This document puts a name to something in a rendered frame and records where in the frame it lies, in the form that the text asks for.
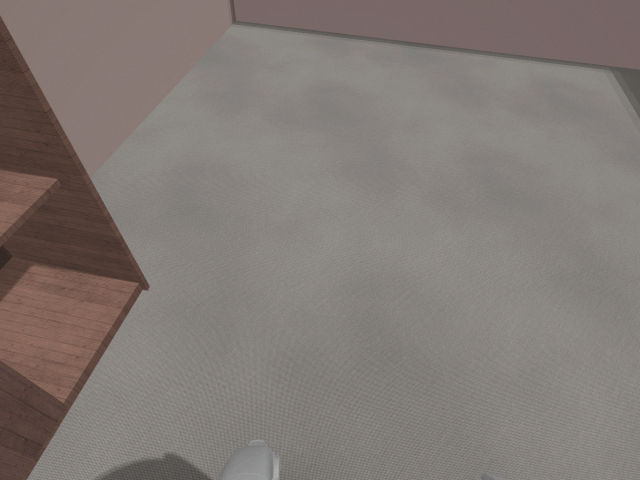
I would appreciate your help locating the left robot shin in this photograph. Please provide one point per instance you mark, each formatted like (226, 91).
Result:
(257, 443)

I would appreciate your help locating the wardrobe door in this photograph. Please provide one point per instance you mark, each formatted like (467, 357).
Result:
(28, 414)

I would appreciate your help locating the left robot thigh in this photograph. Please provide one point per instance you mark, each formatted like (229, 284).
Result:
(252, 463)

